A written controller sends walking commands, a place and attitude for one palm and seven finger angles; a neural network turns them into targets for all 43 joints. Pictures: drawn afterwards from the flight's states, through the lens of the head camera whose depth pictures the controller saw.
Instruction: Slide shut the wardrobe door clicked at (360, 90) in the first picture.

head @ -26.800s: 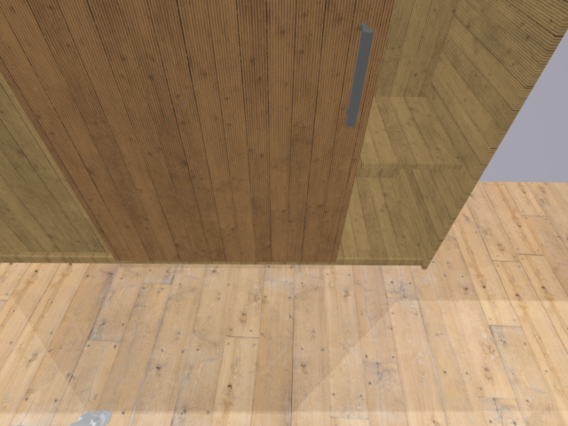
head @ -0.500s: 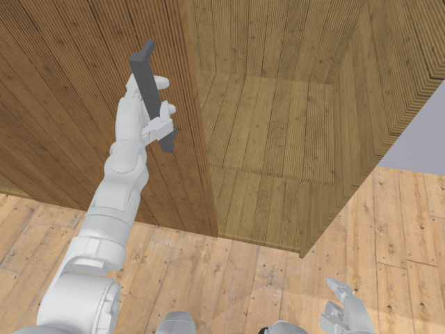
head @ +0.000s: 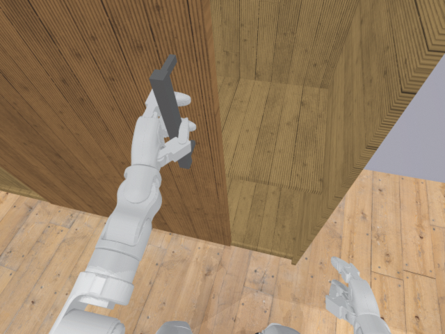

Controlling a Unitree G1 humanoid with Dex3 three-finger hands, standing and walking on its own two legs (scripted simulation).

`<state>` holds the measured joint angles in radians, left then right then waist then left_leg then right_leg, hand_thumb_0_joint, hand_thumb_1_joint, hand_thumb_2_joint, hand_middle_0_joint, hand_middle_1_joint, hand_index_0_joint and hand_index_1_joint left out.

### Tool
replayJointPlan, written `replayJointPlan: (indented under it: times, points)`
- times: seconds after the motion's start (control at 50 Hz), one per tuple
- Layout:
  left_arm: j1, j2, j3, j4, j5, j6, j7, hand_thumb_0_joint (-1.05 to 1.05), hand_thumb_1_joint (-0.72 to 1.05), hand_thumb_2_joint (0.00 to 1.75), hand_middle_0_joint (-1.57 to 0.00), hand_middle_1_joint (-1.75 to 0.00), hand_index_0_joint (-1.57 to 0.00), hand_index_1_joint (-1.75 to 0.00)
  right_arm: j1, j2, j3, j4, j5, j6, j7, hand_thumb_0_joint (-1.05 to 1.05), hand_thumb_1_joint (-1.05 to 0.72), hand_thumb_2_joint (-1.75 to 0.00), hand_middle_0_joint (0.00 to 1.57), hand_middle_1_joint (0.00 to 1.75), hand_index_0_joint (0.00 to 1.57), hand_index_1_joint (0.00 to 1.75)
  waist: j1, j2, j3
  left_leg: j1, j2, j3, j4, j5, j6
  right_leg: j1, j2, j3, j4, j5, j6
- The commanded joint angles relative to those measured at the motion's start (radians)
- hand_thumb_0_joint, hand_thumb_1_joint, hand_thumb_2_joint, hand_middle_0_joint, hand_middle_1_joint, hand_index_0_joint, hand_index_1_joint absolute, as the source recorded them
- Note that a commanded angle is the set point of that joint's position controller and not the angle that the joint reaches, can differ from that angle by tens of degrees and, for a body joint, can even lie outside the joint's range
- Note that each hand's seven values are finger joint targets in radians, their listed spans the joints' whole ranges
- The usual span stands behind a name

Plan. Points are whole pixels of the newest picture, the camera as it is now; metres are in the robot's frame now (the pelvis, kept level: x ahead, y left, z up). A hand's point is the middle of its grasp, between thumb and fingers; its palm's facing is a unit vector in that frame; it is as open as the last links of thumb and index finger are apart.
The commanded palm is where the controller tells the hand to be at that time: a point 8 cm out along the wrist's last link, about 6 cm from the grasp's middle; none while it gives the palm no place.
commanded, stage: step sideways, sliding the door along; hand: left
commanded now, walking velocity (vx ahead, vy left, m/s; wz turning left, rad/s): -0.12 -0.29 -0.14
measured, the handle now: (179, 119) +0.44 +0.15 +0.11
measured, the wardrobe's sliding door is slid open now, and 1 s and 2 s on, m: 0.27 0.07 0.00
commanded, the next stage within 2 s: stop walking and hold the door there in 1.76 s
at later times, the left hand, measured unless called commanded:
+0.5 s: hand (248, 153) +0.37 +0.02 +0.12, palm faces +0.07 -0.99 -0.13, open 6.2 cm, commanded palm +0.34 +0.01 +0.12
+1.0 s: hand (312, 163) +0.36 -0.08 +0.12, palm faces +0.11 -0.99 -0.09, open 6.1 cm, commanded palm +0.33 -0.10 +0.12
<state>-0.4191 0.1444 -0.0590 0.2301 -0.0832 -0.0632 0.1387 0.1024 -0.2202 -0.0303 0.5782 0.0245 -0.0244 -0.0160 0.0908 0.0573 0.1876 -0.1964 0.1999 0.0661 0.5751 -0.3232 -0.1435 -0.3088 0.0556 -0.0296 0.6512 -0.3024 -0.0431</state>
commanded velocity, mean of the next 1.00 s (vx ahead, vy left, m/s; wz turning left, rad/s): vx -0.07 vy -0.29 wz -0.10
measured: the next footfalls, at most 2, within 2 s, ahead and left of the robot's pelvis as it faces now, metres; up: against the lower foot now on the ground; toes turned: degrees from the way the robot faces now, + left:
right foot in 0.34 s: +0.08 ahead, -0.12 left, +0.00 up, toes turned -1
left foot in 0.64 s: +0.02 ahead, +0.06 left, +0.00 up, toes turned +4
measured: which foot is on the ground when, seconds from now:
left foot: down 0.00-0.40, up 0.42-0.62, down 0.64-0.86, up 0.88-0.96, down 0.98-1.00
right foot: down 0.00-0.22, up 0.24-0.32, down 0.34-0.64, up 0.66-0.80, down 0.82-0.98, up 1.00-1.00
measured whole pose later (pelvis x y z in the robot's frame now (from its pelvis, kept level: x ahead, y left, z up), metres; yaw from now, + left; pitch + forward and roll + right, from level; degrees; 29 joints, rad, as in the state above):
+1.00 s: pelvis -0.04 -0.20 +0.00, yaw -1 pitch -2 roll +0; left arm -0.46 0.15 -0.02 0.29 -0.11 -0.01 0.16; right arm 0.14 -0.22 -0.03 0.64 0.04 -0.02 -0.04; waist 0.07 0.05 0.15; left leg -0.25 0.13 0.02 0.62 -0.29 -0.05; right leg -0.40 0.04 -0.06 0.69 -0.26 -0.05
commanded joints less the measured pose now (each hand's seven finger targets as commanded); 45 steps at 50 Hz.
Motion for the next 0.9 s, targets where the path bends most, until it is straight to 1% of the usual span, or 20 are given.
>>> replayJointPlan:
  times: [0.0,0.04,0.06,0.12,0.16,0.18,0.22,0.32,0.34,0.38,0.48,0.52,0.56,0.58,0.62,0.64,0.7,0.78,0.84,0.88]
  points:
    - [-0.348,-0.109,-0.234,-0.354,0.061,-0.101,-0.100,0.00,0.90,0.90,-0.45,-1.40,-0.45,-1.40,-0.047,-0.099,-0.041,-0.149,0.026,-0.042,-0.005,0.00,-0.90,-0.90,0.20,0.30,0.20,0.30,-0.119,-0.180,-0.520,0.103,-0.019,0.051,0.161,0.452,0.117,0.277,-0.141,0.127,-0.220,0.807,-0.026]
    - [-0.325,-0.103,-0.238,-0.346,0.064,-0.127,-0.104,0.00,0.90,0.90,-0.45,-1.40,-0.45,-1.40,-0.080,-0.069,-0.031,-0.154,0.022,-0.061,-0.013,0.00,-0.90,-0.90,0.20,0.30,0.20,0.30,-0.060,-0.316,-0.529,-0.187,-0.132,0.001,0.323,-0.174,0.109,0.459,-0.259,0.308,-0.160,1.202,-0.091]
    - [-0.320,-0.128,-0.257,-0.364,0.063,-0.139,-0.104,0.00,0.90,0.90,-0.45,-1.40,-0.45,-1.40,-0.069,-0.053,-0.017,-0.147,0.014,-0.073,-0.015,0.00,-0.90,-0.90,0.20,0.30,0.20,0.30,-0.058,-0.301,-0.525,-0.247,-0.135,-0.028,0.318,-0.250,0.112,0.495,-0.284,0.336,-0.139,1.248,-0.114]
    - [-0.364,-0.121,-0.259,-0.426,0.050,-0.170,-0.091,0.00,0.90,0.90,-0.45,-1.40,-0.45,-1.40,-0.046,-0.059,-0.010,-0.107,0.003,-0.059,-0.021,0.00,-0.90,-0.90,0.20,0.30,0.20,0.30,-0.102,-0.194,-0.571,-0.082,-0.076,-0.011,-0.031,0.039,0.109,0.459,-0.245,0.257,-0.055,1.158,-0.101]
    - [-0.376,-0.095,-0.246,-0.443,0.040,-0.172,-0.101,0.00,0.90,0.90,-0.45,-1.40,-0.45,-1.40,-0.043,-0.101,-0.040,-0.106,-0.003,-0.034,-0.025,0.00,-0.90,-0.90,0.20,0.30,0.20,0.30,-0.120,-0.110,-0.625,0.303,0.084,-0.104,-0.087,0.655,0.180,0.144,-0.149,0.151,-0.009,0.764,0.014]
    - [-0.366,-0.069,-0.221,-0.427,0.033,-0.156,-0.104,0.00,0.90,0.90,-0.45,-1.40,-0.45,-1.40,-0.047,-0.135,-0.054,-0.126,0.001,-0.020,-0.018,0.00,-0.90,-0.90,0.20,0.30,0.20,0.30,-0.122,0.037,-0.595,0.417,0.234,-0.223,-0.095,0.928,0.258,-0.037,-0.084,0.110,0.072,0.266,0.055]
    - [-0.329,-0.094,-0.183,-0.359,0.053,-0.121,-0.106,0.00,0.90,0.90,-0.45,-1.40,-0.45,-1.40,-0.062,-0.121,-0.044,-0.137,-0.026,-0.013,-0.001,0.00,-0.90,-0.90,0.20,0.30,0.20,0.30,-0.113,0.158,-0.499,0.440,0.288,-0.199,-0.115,1.020,0.308,-0.204,-0.046,0.127,0.172,-0.162,0.053]
    - [-0.321,-0.098,-0.197,-0.403,0.061,-0.103,-0.103,0.00,0.90,0.90,-0.45,-1.40,-0.45,-1.40,-0.085,-0.103,-0.031,-0.146,-0.006,-0.027,-0.009,0.00,-0.90,-0.90,0.20,0.30,0.20,0.30,-0.116,0.081,-0.478,0.258,0.169,0.018,0.028,0.814,0.184,0.089,-0.068,0.062,-0.135,0.182,0.023]
    - [-0.335,-0.081,-0.192,-0.432,0.065,-0.098,-0.101,0.00,0.90,0.90,-0.45,-1.40,-0.45,-1.40,-0.089,-0.086,-0.025,-0.154,0.011,-0.026,-0.012,0.00,-0.90,-0.90,0.20,0.30,0.20,0.30,-0.109,-0.063,-0.501,0.176,0.066,0.075,0.134,0.621,0.174,0.181,-0.102,0.080,-0.218,0.436,0.008]
    - [-0.237,-0.009,-0.143,-0.358,0.059,-0.085,-0.090,0.00,0.90,0.90,-0.45,-1.40,-0.45,-1.40,-0.115,-0.072,-0.030,-0.159,0.023,-0.043,-0.026,0.00,-0.90,-0.90,0.20,0.30,0.20,0.30,-0.065,-0.337,-0.505,-0.128,-0.150,0.030,0.379,-0.207,0.094,0.326,-0.259,0.346,-0.221,1.022,-0.101]
    - [-0.354,-0.079,-0.208,-0.418,0.040,-0.145,-0.073,0.00,0.90,0.90,-0.45,-1.40,-0.45,-1.40,-0.081,-0.050,-0.006,-0.105,0.006,-0.047,-0.021,0.00,-0.90,-0.90,0.20,0.30,0.20,0.30,-0.086,-0.203,-0.538,-0.187,-0.140,-0.023,0.230,-0.194,0.097,0.443,-0.268,0.318,-0.168,1.038,-0.148]
    - [-0.342,-0.083,-0.209,-0.383,0.040,-0.158,-0.074,0.00,0.90,0.90,-0.45,-1.40,-0.45,-1.40,-0.064,-0.058,-0.011,-0.108,0.005,-0.016,-0.022,0.00,-0.90,-0.90,0.20,0.30,0.20,0.30,-0.081,-0.186,-0.566,-0.122,-0.152,0.006,0.076,-0.112,0.103,0.451,-0.241,0.297,-0.185,0.940,-0.099]
    - [-0.379,-0.066,-0.207,-0.373,0.037,-0.159,-0.080,0.00,0.90,0.90,-0.45,-1.40,-0.45,-1.40,-0.037,-0.081,-0.028,-0.103,0.012,-0.004,-0.028,0.00,-0.90,-0.90,0.20,0.30,0.20,0.30,-0.096,-0.167,-0.578,0.041,-0.102,-0.013,-0.071,0.030,0.132,0.330,-0.211,0.281,-0.159,0.757,-0.043]
    - [-0.409,-0.046,-0.209,-0.381,0.026,-0.155,-0.081,0.00,0.90,0.90,-0.45,-1.40,-0.45,-1.40,-0.040,-0.102,-0.034,-0.103,0.016,0.001,-0.029,0.00,-0.90,-0.90,0.20,0.30,0.20,0.30,-0.120,-0.118,-0.553,0.216,-0.012,-0.077,-0.132,0.194,0.164,0.121,-0.175,0.235,-0.111,0.525,-0.006]
    - [-0.388,-0.095,-0.217,-0.320,0.013,-0.119,-0.099,0.00,0.90,0.90,-0.45,-1.40,-0.45,-1.40,-0.092,-0.138,-0.047,-0.137,0.000,0.007,-0.023,0.00,-0.90,-0.90,0.20,0.30,0.20,0.30,-0.102,0.173,-0.500,0.261,0.373,-0.450,-0.223,0.478,0.375,-0.176,-0.038,0.163,0.266,-0.108,0.118]
    - [-0.349,-0.082,-0.170,-0.228,0.021,-0.087,-0.103,0.00,0.90,0.90,-0.45,-1.40,-0.45,-1.40,-0.124,-0.170,-0.049,-0.148,0.000,0.015,-0.020,0.00,-0.90,-0.90,0.20,0.30,0.20,0.30,-0.070,0.116,-0.436,0.178,0.383,-0.418,-0.258,0.354,0.384,-0.218,-0.054,0.217,0.372,-0.128,0.072]
    - [-0.479,-0.113,-0.220,-0.351,0.015,-0.085,-0.123,0.00,0.90,0.90,-0.45,-1.40,-0.45,-1.40,-0.088,-0.121,-0.027,-0.107,-0.013,-0.010,-0.019,0.00,-0.90,-0.90,0.20,0.30,0.20,0.30,-0.086,0.150,-0.425,0.267,0.280,-0.160,-0.129,0.698,0.303,-0.204,-0.113,0.152,0.234,-0.087,0.039]
    - [-0.488,-0.105,-0.214,-0.322,0.028,-0.062,-0.110,0.00,0.90,0.90,-0.45,-1.40,-0.45,-1.40,-0.062,-0.131,-0.027,-0.137,0.027,-0.008,-0.017,0.00,-0.90,-0.90,0.20,0.30,0.20,0.30,-0.105,-0.007,-0.458,0.141,0.099,0.025,0.017,0.452,0.171,0.126,-0.050,0.005,-0.131,0.199,0.031]
    - [-0.429,-0.050,-0.166,-0.294,0.029,-0.049,-0.083,0.00,0.90,0.90,-0.45,-1.40,-0.45,-1.40,-0.047,-0.094,-0.041,-0.110,0.032,-0.023,-0.034,0.00,-0.90,-0.90,0.20,0.30,0.20,0.30,-0.087,-0.311,-0.521,-0.091,-0.144,0.020,0.274,-0.085,0.107,0.273,-0.237,0.292,-0.211,0.646,-0.103]
    - [-0.463,-0.092,-0.202,-0.307,0.021,-0.063,-0.078,0.00,0.90,0.90,-0.45,-1.40,-0.45,-1.40,-0.039,-0.087,-0.035,-0.077,0.016,-0.047,-0.038,0.00,-0.90,-0.90,0.20,0.30,0.20,0.30,-0.104,-0.219,-0.499,-0.099,-0.145,-0.039,0.256,-0.211,0.118,0.243,-0.269,0.297,-0.196,0.718,-0.129]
